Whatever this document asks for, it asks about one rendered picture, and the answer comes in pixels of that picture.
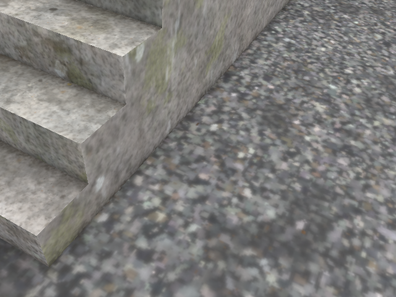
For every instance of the stairs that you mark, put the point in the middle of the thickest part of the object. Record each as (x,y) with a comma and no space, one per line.
(90,88)

